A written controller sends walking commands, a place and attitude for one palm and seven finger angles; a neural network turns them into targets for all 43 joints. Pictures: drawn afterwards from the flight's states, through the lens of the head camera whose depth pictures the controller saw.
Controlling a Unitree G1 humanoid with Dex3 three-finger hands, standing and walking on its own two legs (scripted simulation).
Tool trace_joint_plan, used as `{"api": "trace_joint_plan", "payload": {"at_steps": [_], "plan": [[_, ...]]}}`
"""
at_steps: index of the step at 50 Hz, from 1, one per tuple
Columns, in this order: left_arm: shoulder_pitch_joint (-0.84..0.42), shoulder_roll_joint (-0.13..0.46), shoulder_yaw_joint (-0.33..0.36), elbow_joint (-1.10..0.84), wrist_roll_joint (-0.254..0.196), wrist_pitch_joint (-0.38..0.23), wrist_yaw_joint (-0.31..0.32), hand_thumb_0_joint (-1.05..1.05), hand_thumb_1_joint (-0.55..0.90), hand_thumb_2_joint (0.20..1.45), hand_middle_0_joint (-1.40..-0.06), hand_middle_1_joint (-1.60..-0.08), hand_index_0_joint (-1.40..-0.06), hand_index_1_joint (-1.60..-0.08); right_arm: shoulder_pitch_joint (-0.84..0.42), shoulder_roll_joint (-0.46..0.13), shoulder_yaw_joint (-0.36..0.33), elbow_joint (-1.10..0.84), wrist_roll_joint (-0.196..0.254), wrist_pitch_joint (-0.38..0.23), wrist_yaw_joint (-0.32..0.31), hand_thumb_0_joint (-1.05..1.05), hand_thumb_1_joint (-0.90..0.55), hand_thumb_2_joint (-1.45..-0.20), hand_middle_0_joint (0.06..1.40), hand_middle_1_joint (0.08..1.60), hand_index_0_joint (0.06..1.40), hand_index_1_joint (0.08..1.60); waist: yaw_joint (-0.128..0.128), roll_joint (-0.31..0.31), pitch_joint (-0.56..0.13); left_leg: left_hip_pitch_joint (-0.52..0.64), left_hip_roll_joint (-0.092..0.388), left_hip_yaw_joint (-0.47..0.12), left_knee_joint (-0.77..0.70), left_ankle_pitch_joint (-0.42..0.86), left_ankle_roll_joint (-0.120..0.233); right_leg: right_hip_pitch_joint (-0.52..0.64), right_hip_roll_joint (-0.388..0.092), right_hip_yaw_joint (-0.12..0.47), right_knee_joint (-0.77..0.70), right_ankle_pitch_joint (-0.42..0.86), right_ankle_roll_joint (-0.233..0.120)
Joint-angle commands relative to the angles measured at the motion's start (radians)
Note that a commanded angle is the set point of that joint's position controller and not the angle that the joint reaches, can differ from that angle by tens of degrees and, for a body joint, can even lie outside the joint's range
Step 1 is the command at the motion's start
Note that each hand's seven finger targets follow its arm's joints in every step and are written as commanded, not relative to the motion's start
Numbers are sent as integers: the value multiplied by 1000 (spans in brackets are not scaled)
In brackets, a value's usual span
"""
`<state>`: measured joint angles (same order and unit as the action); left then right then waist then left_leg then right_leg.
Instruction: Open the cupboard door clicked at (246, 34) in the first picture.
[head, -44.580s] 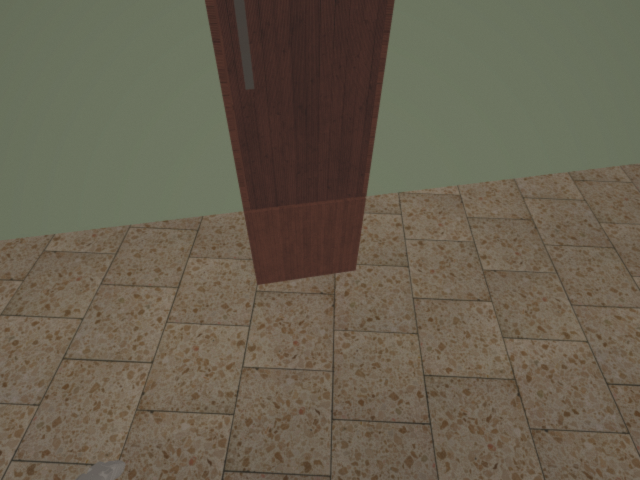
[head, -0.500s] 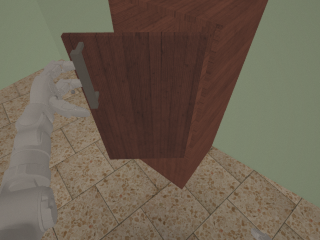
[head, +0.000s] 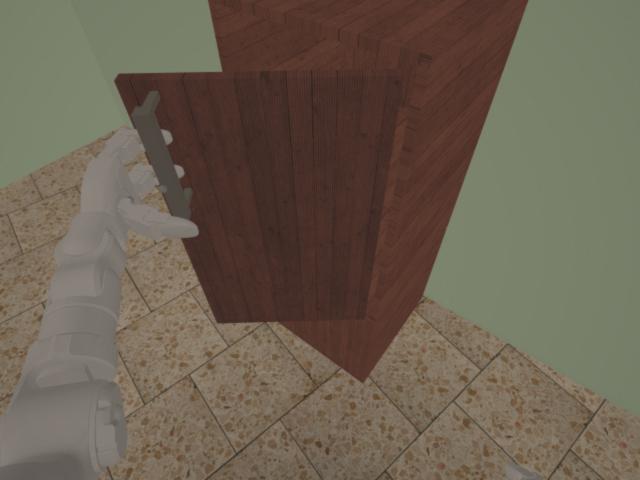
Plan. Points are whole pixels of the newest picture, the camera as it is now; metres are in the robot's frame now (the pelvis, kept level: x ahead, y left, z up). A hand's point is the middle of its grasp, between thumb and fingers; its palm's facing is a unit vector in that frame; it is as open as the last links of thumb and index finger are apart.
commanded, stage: slide the fingers in behind the handle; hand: left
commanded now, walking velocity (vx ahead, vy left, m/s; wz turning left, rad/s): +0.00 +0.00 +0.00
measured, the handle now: (168, 161) +0.48 +0.21 +0.15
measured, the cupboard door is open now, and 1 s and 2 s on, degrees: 39 39 52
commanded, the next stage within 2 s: close the thumb around the handle in 0.66 s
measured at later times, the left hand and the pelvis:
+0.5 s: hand (172, 188) +0.43 +0.19 +0.15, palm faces +0.07 -1.00 +0.00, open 14.0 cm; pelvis +0.00 +0.00 +0.00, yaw +0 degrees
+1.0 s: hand (184, 184) +0.44 +0.18 +0.15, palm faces +0.07 -1.00 -0.01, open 12.4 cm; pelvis +0.00 +0.00 +0.00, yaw +0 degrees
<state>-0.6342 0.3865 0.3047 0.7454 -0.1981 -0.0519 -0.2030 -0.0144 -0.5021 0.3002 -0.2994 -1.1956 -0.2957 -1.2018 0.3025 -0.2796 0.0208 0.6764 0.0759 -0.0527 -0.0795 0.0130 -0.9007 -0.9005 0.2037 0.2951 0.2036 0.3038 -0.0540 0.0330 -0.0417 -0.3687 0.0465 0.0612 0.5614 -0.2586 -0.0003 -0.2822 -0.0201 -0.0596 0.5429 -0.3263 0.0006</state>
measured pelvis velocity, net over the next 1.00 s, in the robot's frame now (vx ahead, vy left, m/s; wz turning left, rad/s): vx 0.00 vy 0.00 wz -0.01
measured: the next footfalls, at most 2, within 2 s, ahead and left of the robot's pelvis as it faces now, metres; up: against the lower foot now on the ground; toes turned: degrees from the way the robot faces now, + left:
none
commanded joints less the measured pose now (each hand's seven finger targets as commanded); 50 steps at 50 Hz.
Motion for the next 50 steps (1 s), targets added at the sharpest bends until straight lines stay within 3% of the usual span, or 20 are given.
{"api": "trace_joint_plan", "payload": {"at_steps": [1,5,6,10,11,13,16,19,21,24,26,28,31,35,36,38,43,45,47,50], "plan": [[-430,252,66,-249,-16,-68,18,0,-500,300,-300,-1200,-300,-1200,-22,-138,-52,-121,-5,-39,-7,0,-900,-900,200,300,200,300,9,-30,-308,242,-34,-40,-26,254,46,19,29,26,-67,366,-12],[-425,193,23,-297,-11,-68,26,0,-500,300,-300,-1200,-300,-1200,-38,-125,-51,-131,-2,-41,-1,0,-900,-900,200,300,200,300,10,20,-310,265,-34,-35,-33,269,40,11,31,24,-60,379,-15],[-429,182,10,-285,-9,-65,31,0,-500,300,-300,-1200,-300,-1200,-36,-127,-52,-125,-2,-39,-2,0,-900,-900,200,300,200,300,1,-14,-296,258,-32,-34,-29,265,44,13,31,23,-65,378,-13],[-433,191,33,-284,-12,-51,47,0,-500,300,-300,-1200,-300,-1200,-41,-126,-51,-125,-4,-39,-1,0,-900,-900,200,300,200,300,7,-28,-293,252,-35,-34,-38,242,42,10,32,25,-69,364,-10],[-404,233,69,-284,-11,-53,54,0,-500,300,-300,-1200,-300,-1200,-40,-131,-51,-124,-7,-37,-1,0,-900,-900,200,300,200,300,22,-44,-299,237,-34,-32,-36,247,45,37,29,29,-71,372,-11],[-411,174,18,-293,-6,-48,53,0,-500,300,-300,-1200,-300,-1200,-50,-122,-48,-131,-4,-36,1,0,-900,-900,200,300,200,300,11,-25,-286,241,-37,-25,-41,248,43,25,29,28,-69,382,-8],[-414,242,64,-260,0,-51,55,0,-500,300,-300,-1200,-300,-1200,-40,-132,-48,-121,-5,-30,-3,0,-900,-900,200,300,200,300,10,-57,-265,222,-34,-29,-41,223,46,25,29,31,-76,351,-8],[-481,187,7,-281,2,-59,46,0,-500,300,-300,-1200,-300,-1200,-47,-121,-46,-123,-1,-31,-4,0,-900,-900,200,300,200,300,-6,14,-279,254,-35,-28,-36,226,41,-4,30,32,-72,346,-11],[-482,196,19,-249,-5,-64,45,0,-500,300,-300,-1200,-300,-1200,-36,-127,-49,-113,-3,-34,-6,0,-900,-900,200,300,200,300,-9,-25,-276,251,-31,-33,-32,224,44,-4,32,30,-76,338,-11],[-481,180,11,-244,-9,-68,40,0,-500,300,-300,-1200,-300,-1200,-38,-125,-47,-117,-3,-38,-3,0,-900,-900,200,300,200,300,-1,-3,-297,255,-37,-35,-33,229,41,-1,32,29,-67,348,-13],[-449,193,20,-236,-4,-71,41,0,-500,300,-300,-1200,-300,-1200,-31,-130,-50,-114,-6,-36,-1,0,-900,-900,200,300,200,300,5,-28,-307,250,-35,-38,-30,249,42,17,31,25,-63,359,-14],[-452,155,-10,-270,-2,-69,42,0,-500,300,-300,-1200,-300,-1200,-39,-122,-51,-125,-3,-36,4,0,-900,-900,200,300,200,300,6,26,-323,275,-35,-38,-30,272,37,5,33,23,-56,373,-17],[-459,156,0,-227,-8,-58,56,0,-500,300,-300,-1200,-300,-1200,-29,-130,-52,-112,-5,-34,3,0,-900,-900,200,300,200,300,-3,-55,-270,243,-31,-43,-32,238,42,-11,35,17,-70,337,-13],[-504,191,20,-246,7,-59,71,0,-500,300,-300,-1200,-300,-1200,-30,-127,-50,-114,-6,-33,3,0,-900,-900,200,300,200,300,1,8,-292,253,-33,-39,-35,233,38,-18,33,24,-64,328,-14],[-502,213,32,-236,14,-65,78,0,-500,300,-300,-1200,-300,-1200,-21,-131,-50,-109,-9,-30,2,0,-900,-900,200,300,200,300,-2,-28,-292,242,-31,-44,-33,234,42,-5,33,23,-65,322,-13],[-506,166,-2,-270,16,-79,76,0,-500,300,-300,-1200,-300,-1200,-28,-121,-53,-118,-8,-33,5,0,-900,-900,200,300,200,300,1,17,-324,277,-30,-43,-31,271,37,-6,35,23,-55,351,-17],[-490,171,9,-238,10,-75,77,0,-220,420,-320,-1230,-320,-1230,-18,-127,-53,-110,-8,-33,6,0,-900,-900,200,300,200,300,0,-8,-311,266,-26,-46,-35,263,35,-8,38,19,-58,344,-17],[-499,126,-24,-253,8,-72,75,0,-108,468,-328,-1242,-328,-1242,-24,-122,-54,-113,-6,-38,9,0,-900,-900,200,300,200,300,-4,10,-312,280,-28,-43,-30,271,35,-21,38,18,-57,351,-17],[-467,171,15,-244,13,-72,82,0,4,516,-336,-1254,-336,-1254,-15,-128,-57,-109,-9,-35,8,0,-900,-900,200,300,200,300,6,-18,-322,270,-26,-43,-31,284,38,2,40,18,-55,366,-17],[-493,128,-22,-253,11,-67,80,0,172,588,-348,-1272,-348,-1272,-21,-121,-55,-111,-6,-35,11,0,-900,-900,200,300,200,300,-3,-9,-300,268,-29,-42,-31,275,37,-13,39,17,-58,362,-16]]}}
